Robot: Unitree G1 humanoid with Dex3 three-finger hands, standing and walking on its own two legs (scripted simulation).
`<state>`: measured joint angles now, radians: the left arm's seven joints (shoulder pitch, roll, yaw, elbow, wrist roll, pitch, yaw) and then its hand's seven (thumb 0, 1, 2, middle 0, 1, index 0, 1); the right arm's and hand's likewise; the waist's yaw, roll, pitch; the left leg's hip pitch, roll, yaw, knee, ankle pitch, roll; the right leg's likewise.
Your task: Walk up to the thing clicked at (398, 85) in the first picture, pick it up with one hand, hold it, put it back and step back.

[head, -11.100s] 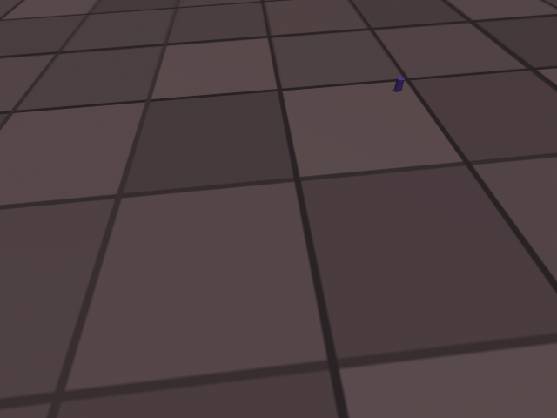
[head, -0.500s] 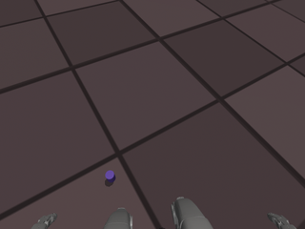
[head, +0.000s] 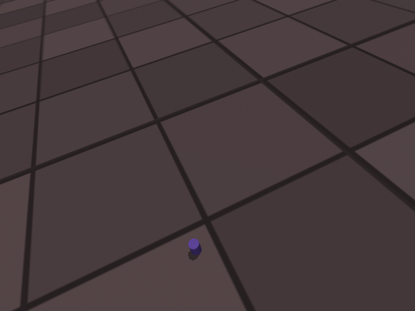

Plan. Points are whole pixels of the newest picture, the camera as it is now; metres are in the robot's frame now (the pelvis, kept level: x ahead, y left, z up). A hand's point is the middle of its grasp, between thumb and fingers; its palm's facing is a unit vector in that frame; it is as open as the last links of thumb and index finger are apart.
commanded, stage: walk up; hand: left
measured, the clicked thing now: (195, 246) +0.52 +0.21 -0.72
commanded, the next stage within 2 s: none
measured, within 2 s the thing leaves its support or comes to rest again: neither
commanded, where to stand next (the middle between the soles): +0.13 +0.01 m, yaw -5 degrees
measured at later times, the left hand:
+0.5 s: hand out of the picture +0.05 +0.32 -0.14, palm faces -0.13 -0.94 -0.32, open 7.4 cm
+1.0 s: hand (119, 276) +0.24 +0.29 -0.16, palm faces -0.15 -0.92 -0.36, open 7.4 cm
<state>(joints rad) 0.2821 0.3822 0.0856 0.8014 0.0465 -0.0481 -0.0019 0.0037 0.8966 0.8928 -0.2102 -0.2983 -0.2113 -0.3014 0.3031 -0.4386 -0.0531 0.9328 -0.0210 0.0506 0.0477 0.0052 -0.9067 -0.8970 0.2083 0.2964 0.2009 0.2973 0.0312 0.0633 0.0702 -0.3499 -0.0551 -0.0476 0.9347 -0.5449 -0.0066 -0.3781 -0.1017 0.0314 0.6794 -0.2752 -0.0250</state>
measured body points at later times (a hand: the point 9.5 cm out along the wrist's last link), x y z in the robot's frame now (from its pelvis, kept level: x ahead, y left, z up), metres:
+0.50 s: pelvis +0.01 +0.05 +0.02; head +0.00 +0.07 +0.47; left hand +0.06 +0.37 -0.11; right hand +0.00 -0.29 -0.07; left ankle +0.01 +0.14 -0.72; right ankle +0.09 -0.13 -0.67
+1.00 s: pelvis +0.10 +0.04 -0.01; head +0.15 +0.05 +0.43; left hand +0.25 +0.33 -0.14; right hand +0.13 -0.29 -0.12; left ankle +0.21 +0.13 -0.72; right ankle +0.07 -0.10 -0.71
